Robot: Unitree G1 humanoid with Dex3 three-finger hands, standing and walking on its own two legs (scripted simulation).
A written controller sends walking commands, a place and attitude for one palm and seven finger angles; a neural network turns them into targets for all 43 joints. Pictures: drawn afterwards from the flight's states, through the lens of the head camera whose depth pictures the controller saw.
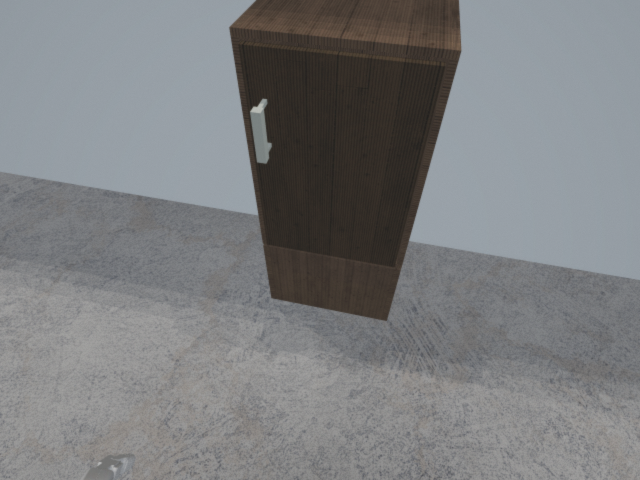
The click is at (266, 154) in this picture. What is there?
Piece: cupboard door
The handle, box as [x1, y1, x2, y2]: [250, 99, 271, 163]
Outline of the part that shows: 262,99 257,107 252,108 250,111 256,158 258,162 265,163 268,159 268,151 271,146 271,143 268,143 266,141 263,108 267,103 266,99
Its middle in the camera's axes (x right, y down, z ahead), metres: -0.13 -0.23 +0.85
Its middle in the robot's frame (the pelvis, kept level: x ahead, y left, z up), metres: +0.79 +0.17 +0.00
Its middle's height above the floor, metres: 0.77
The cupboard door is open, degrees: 0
